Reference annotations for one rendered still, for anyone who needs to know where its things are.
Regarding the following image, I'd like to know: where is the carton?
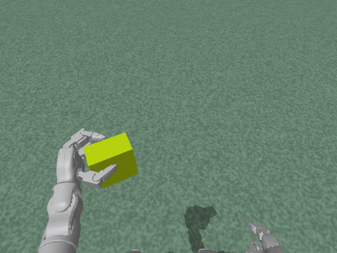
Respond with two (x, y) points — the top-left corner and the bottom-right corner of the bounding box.
(83, 132), (138, 189)

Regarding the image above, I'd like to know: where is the left robot hand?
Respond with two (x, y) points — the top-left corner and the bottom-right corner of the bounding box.
(56, 128), (118, 189)

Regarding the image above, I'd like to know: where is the right robot hand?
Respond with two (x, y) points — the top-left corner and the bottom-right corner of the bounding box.
(246, 221), (284, 253)

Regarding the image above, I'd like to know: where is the left robot arm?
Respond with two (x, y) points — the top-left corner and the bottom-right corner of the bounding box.
(38, 182), (83, 253)

